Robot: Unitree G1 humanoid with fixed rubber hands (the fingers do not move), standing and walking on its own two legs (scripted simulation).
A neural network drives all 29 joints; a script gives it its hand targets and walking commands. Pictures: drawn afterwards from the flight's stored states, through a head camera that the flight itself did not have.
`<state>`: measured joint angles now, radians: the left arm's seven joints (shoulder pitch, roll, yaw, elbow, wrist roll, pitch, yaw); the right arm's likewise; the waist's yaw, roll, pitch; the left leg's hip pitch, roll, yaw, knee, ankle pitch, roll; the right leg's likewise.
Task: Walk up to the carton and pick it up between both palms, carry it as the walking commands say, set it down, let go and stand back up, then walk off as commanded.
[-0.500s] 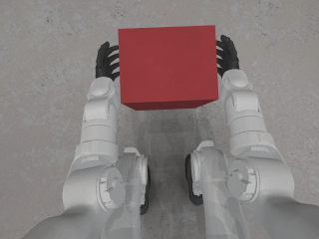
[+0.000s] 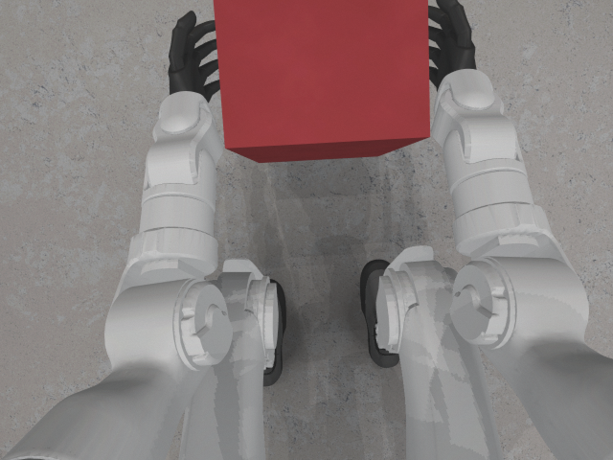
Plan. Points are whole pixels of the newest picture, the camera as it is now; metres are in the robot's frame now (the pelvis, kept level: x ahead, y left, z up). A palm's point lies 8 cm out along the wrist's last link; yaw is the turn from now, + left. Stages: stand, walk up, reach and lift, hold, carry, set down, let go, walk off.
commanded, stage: set down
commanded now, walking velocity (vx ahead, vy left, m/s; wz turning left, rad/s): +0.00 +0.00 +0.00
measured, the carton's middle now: (318, 93) +0.52 -0.02 -0.20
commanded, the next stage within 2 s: none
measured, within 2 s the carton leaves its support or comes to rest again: rests again in 1.26 s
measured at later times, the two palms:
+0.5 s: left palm (210, 95) +0.53 +0.12 -0.18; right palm (437, 70) +0.53 -0.17 -0.18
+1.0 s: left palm (213, 96) +0.53 +0.12 -0.20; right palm (436, 75) +0.53 -0.18 -0.20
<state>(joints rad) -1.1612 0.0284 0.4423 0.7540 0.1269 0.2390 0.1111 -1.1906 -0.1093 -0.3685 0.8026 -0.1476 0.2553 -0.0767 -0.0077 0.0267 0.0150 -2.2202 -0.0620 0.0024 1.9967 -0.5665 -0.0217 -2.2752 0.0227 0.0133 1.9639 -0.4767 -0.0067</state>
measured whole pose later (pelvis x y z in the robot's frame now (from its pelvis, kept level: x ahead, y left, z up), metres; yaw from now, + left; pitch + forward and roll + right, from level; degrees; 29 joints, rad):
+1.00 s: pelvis +0.00 +0.00 -0.05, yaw +1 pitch +40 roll +2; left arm -1.33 0.12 0.34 0.93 0.03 0.19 0.14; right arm -1.37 -0.24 -0.27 1.00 -0.05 0.21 -0.08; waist -0.02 0.02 0.20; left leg -2.30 -0.08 0.01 2.19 -0.59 -0.03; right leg -2.35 0.02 0.01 2.15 -0.50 -0.01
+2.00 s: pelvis +0.00 +0.00 -0.06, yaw +1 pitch +37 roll +1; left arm -1.36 0.17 0.30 1.03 -0.01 0.12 0.13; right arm -1.41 -0.26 -0.25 1.12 -0.01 0.12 -0.04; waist -0.03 0.03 0.27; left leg -2.28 -0.10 0.00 2.23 -0.61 -0.03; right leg -2.32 0.01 0.01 2.20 -0.53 0.00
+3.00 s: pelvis +0.01 +0.00 +0.02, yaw +0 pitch +43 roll +2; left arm -1.16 0.25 0.19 0.90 -0.12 0.11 0.13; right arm -1.20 -0.33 -0.18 0.96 0.13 0.10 -0.08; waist -0.02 0.01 0.05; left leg -2.11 -0.07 -0.01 1.95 -0.59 -0.03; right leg -2.16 0.03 0.02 1.92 -0.51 0.00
